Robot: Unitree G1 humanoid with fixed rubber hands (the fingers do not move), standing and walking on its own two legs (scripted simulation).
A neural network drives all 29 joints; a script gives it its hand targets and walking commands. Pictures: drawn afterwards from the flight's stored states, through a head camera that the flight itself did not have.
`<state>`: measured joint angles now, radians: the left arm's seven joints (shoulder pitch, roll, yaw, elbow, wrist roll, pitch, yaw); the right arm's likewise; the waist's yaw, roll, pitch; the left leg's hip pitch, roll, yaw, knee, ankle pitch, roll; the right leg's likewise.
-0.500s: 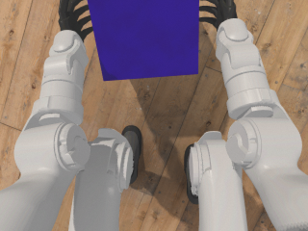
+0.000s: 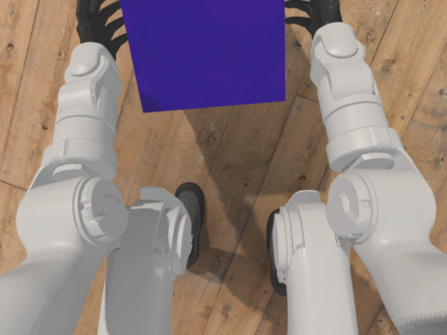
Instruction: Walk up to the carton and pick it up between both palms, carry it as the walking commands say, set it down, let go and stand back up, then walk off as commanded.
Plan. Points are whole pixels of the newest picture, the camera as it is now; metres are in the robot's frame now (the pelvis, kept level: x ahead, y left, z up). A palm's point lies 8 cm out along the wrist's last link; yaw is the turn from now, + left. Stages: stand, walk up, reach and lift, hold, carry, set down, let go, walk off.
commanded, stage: set down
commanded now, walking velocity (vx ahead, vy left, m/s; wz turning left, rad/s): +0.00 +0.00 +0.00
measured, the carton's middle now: (211, 32) +0.57 +0.05 -0.25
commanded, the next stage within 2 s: none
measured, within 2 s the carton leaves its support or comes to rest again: rests again in 0.74 s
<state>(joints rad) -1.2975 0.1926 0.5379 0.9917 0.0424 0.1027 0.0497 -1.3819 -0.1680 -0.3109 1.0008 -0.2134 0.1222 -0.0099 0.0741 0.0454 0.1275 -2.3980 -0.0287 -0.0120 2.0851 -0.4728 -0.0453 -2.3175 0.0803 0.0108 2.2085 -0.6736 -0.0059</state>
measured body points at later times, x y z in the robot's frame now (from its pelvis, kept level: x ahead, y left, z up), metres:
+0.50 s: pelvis +0.00 +0.00 +0.00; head +0.36 -0.03 +0.27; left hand +0.54 +0.20 -0.15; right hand +0.56 -0.12 -0.17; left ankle +0.13 +0.12 -0.34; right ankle +0.07 -0.11 -0.34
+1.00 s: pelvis -0.01 +0.00 -0.01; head +0.35 -0.02 +0.26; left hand +0.49 +0.23 -0.18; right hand +0.54 -0.16 -0.19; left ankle +0.13 +0.12 -0.34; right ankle +0.07 -0.11 -0.34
